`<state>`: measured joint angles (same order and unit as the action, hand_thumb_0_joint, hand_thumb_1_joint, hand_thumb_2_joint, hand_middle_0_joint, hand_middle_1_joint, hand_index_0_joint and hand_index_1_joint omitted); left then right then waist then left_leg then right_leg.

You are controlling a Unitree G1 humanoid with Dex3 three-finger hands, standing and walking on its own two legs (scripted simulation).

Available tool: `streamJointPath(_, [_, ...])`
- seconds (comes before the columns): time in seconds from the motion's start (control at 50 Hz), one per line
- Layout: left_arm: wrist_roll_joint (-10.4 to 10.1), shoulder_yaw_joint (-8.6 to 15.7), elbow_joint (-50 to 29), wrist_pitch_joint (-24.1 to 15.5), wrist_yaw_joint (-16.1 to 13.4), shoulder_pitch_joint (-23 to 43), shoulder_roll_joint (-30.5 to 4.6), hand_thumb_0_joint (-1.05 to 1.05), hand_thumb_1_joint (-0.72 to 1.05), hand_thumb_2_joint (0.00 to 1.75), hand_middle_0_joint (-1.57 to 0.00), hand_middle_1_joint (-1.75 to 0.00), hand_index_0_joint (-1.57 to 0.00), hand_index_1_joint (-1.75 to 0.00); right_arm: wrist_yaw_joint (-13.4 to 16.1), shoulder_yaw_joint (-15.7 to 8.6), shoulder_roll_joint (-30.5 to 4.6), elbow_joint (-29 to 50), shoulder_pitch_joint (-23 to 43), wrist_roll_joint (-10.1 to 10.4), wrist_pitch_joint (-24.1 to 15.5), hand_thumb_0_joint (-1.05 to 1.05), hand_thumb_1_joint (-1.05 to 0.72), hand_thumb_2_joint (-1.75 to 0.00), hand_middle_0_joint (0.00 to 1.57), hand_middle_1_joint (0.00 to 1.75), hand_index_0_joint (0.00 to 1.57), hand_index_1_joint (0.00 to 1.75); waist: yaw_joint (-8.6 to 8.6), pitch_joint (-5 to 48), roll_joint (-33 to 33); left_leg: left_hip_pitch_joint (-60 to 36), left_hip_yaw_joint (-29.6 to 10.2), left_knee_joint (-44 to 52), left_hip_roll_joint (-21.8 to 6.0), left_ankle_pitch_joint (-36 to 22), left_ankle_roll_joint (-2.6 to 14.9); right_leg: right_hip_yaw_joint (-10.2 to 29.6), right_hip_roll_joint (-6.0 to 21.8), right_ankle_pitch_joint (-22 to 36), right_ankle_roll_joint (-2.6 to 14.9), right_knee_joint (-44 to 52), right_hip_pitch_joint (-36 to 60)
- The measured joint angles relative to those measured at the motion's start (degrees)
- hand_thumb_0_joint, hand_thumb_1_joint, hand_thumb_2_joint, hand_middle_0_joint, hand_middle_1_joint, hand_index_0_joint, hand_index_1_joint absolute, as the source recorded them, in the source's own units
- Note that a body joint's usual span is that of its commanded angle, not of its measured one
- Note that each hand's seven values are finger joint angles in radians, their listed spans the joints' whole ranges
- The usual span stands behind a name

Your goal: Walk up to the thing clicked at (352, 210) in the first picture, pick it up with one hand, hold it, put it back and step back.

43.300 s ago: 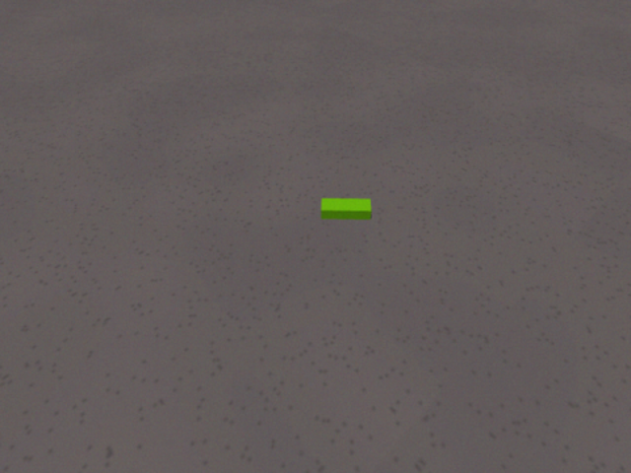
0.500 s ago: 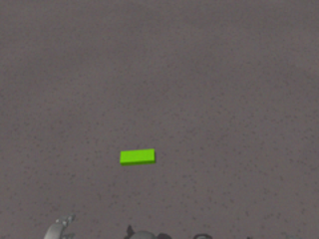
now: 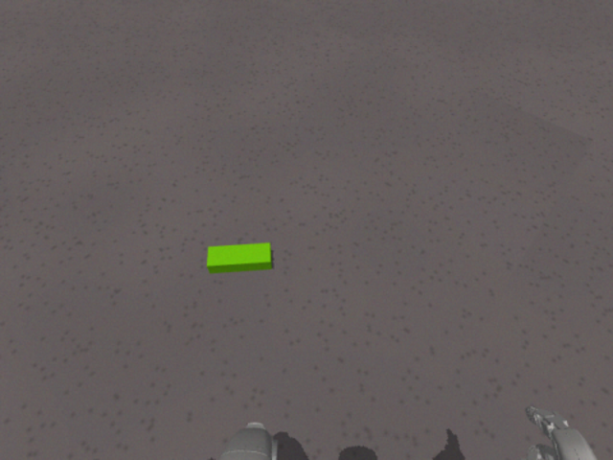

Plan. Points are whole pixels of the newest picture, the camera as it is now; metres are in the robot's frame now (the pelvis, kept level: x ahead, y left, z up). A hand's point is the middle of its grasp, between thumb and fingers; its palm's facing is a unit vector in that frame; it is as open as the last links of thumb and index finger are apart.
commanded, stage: step back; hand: left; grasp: from above
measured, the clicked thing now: (240, 258) +0.79 +0.32 -0.72
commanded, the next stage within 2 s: stand in 1.82 s
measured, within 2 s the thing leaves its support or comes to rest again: neither
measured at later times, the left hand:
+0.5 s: hand out of the picture -0.07 +0.24 -0.13, palm faces +0.11 -0.92 -0.38, open 7.4 cm
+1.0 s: hand out of the picture -0.27 +0.21 -0.12, palm faces +0.13 -0.89 -0.44, open 7.4 cm
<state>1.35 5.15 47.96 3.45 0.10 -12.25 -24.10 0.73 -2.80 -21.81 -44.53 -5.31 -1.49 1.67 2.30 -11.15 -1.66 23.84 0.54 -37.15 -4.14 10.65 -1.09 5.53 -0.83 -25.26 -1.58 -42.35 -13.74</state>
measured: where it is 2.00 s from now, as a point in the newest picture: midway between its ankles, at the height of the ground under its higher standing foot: outside the picture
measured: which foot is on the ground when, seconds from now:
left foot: down 0.00-0.06, up 0.08-0.36, down 0.38-0.74, up 0.76-1.00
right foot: up 0.00-0.00, down 0.02-0.40, up 0.42-0.68, down 0.70-1.00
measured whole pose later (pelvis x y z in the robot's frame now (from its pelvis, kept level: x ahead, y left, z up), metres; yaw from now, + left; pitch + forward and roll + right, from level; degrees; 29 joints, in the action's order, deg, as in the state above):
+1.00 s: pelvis -0.28 -0.07 +0.01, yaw +7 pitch -3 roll +0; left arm 2.4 3.4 53.6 -1.8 -0.2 -15.0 -21.1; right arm -1.0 -3.4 -22.6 -55.1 -12.2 -1.6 2.9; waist 1.9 -4.9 3.2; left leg 18.0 -4.3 -41.9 0.9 25.5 -0.4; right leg -1.1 0.8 -20.3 0.6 -34.2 -11.0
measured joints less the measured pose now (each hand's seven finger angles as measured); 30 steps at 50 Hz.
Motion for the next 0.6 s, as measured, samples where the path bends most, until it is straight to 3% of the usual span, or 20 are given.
streamJointPath(0.04, [0.3, -0.2, 1.4, -0.5, 0.2, 1.0, 1.8, 0.01, 0.90, 0.90, -0.20, -0.30, -0.20, -0.30, 0.0, -0.5, -1.6, -0.3, 1.0, 0.4, 0.8, 0.01, -0.90, -0.90, 0.21, 0.30, 0.21, 0.30, -1.10, -1.2, 4.3, 1.7, -2.7, -2.5, -1.9, -0.3, -0.11, -2.8, -2.1, 1.9, 1.02, 3.2, 1.6])
streamJointPath(0.06, [0.6, -0.6, 1.5, -0.6, 0.5, 0.9, 2.8, 0.01, 0.90, 0.90, -0.20, -0.30, -0.20, -0.30, 0.1, -0.8, -2.1, -0.8, 0.7, 0.6, 1.4, 0.01, -0.90, -0.90, 0.21, 0.30, 0.21, 0.30, -1.83, -0.9, 6.0, 2.7, -5.1, -3.8, -1.4, 2.9, 0.53, -4.2, -2.6, 2.5, 1.41, 3.1, 1.4])
streamJointPath(0.1, [1.1, -1.2, 0.8, -0.5, 1.0, -0.4, 3.2, 0.01, 0.90, 0.90, -0.20, -0.30, -0.20, -0.30, 0.6, -1.2, -1.6, -2.2, -0.7, 0.9, 2.4, 0.01, -0.91, -0.90, 0.21, 0.30, 0.20, 0.30, -0.68, 1.3, 4.6, 5.1, -7.3, -12.1, 3.5, 13.4, 0.71, -3.3, -0.9, 3.0, 2.16, 1.8, -0.8])
streamJointPath(0.12, [1.2, -1.3, 0.6, -0.5, 1.0, -1.1, 3.4, 0.01, 0.90, 0.90, -0.20, -0.30, -0.20, -0.30, 0.6, -1.1, -1.3, -2.9, -1.3, 1.1, 2.6, 0.01, -0.91, -0.90, 0.21, 0.30, 0.20, 0.30, 0.20, 2.1, 3.4, 5.7, -7.4, -17.1, 5.8, 15.6, 0.81, -2.1, 0.1, 3.7, 2.40, 2.1, -1.5])
streamJointPath(0.16, [1.2, -1.6, 0.7, -0.3, 0.8, -1.6, 3.9, 0.01, 0.90, 0.90, -0.20, -0.30, -0.20, -0.30, 0.4, -0.9, -1.6, -3.6, -2.9, 1.4, 2.4, 0.01, -0.91, -0.90, 0.21, 0.30, 0.20, 0.30, 0.31, 3.4, 2.6, 6.2, -8.6, -25.1, 9.4, 15.5, 0.96, -1.4, 1.6, 6.1, 2.35, 4.6, -2.2])
streamJointPath(0.2, [1.3, -1.4, 0.5, -0.2, 0.5, -1.1, 4.2, 0.01, 0.90, 0.90, -0.20, -0.30, -0.20, -0.30, 0.6, -0.7, -2.0, -3.9, -4.7, 1.6, 1.8, 0.01, -0.91, -0.90, 0.21, 0.30, 0.20, 0.30, -0.52, 4.2, 2.9, 5.5, -9.2, -29.1, 10.9, 14.7, 0.60, -2.2, 2.3, 8.2, 2.22, 6.5, -3.2])
streamJointPath(0.26, [1.5, -1.2, -1.4, -0.6, -0.2, 0.7, 3.8, 0.01, 0.90, 0.90, -0.20, -0.30, -0.20, -0.30, 0.9, -0.4, -2.3, -4.6, -6.7, 1.5, 1.4, 0.01, -0.91, -0.90, 0.21, 0.30, 0.20, 0.30, -1.22, 3.7, 3.4, 1.3, -8.4, -25.5, 10.3, 16.2, -0.07, -3.7, 2.4, 10.4, 2.27, 7.2, -5.4])
streamJointPath(0.32, [1.3, -1.1, -3.5, -1.0, -1.0, 3.5, 3.0, 0.01, 0.90, 0.90, -0.20, -0.30, -0.20, -0.30, 1.0, -0.1, -1.6, -5.4, -7.8, 1.0, 1.3, 0.01, -0.91, -0.90, 0.20, 0.30, 0.20, 0.30, -2.11, 2.1, 3.3, -4.1, -5.7, -14.9, 7.8, 18.1, -0.12, -6.1, 2.7, 11.4, 2.30, 6.0, -7.6])
streamJointPath(0.38, [0.7, -1.3, -5.1, -0.7, -1.2, 6.4, 1.8, 0.01, 0.90, 0.90, -0.20, -0.30, -0.20, -0.30, 0.5, 0.0, -0.4, -6.0, -8.0, 0.5, 0.9, 0.01, -0.91, -0.90, 0.20, 0.30, 0.20, 0.30, -2.52, 0.3, 1.8, -9.5, -2.8, -1.2, 6.6, 11.8, 0.96, -7.7, 3.9, 11.5, 1.91, 2.2, -10.6])
streamJointPath(0.42, [0.2, -1.2, -4.8, -0.1, -1.2, 7.6, 0.7, 0.01, 0.90, 0.90, -0.20, -0.30, -0.20, -0.30, 0.2, 0.1, 1.5, -6.6, -7.0, 0.0, 1.1, 0.01, -0.91, -0.90, 0.20, 0.30, 0.20, 0.30, -1.49, -1.5, -2.3, -10.2, -0.8, 0.0, 8.6, 9.4, 1.84, -5.0, 5.2, 11.4, 1.97, 0.2, -11.7])
streamJointPath(0.48, [-0.2, -1.5, -2.8, 1.0, -1.3, 7.1, 1.6, 0.01, 0.90, 0.90, -0.20, -0.30, -0.20, -0.30, -0.7, 0.8, 1.6, -5.9, -7.1, -0.5, 1.2, 0.01, -0.91, -0.90, 0.21, 0.30, 0.20, 0.30, -2.83, -0.1, -0.6, -8.1, -2.4, -1.0, 6.4, 8.3, 2.49, -2.7, 0.0, -2.7, 1.91, -11.9, -13.7])
streamJointPath(0.54, [-0.9, -1.7, -1.7, 1.1, -0.8, 5.5, 1.9, 0.01, 0.90, 0.90, -0.20, -0.30, -0.20, -0.30, -0.5, 1.0, 1.6, -5.3, -6.5, -1.0, 1.3, 0.01, -0.90, -0.90, 0.21, 0.30, 0.21, 0.30, -2.58, 2.0, 0.3, -6.8, -2.7, 1.6, 4.3, 5.3, 2.25, 0.2, -4.0, -4.4, 2.21, -23.5, -13.8])
streamJointPath(0.6, [-0.9, -1.6, -0.9, 0.5, -0.6, 3.9, 1.7, 0.01, 0.90, 0.90, -0.20, -0.30, -0.20, -0.30, -0.4, 0.7, 1.1, -4.2, -4.7, -0.8, 1.2, 0.01, -0.90, -0.90, 0.21, 0.30, 0.21, 0.30, -1.78, 3.0, 0.5, -4.7, -2.2, 3.1, 3.1, 2.7, 1.82, 0.5, -4.0, -4.1, 1.64, -22.8, -9.8])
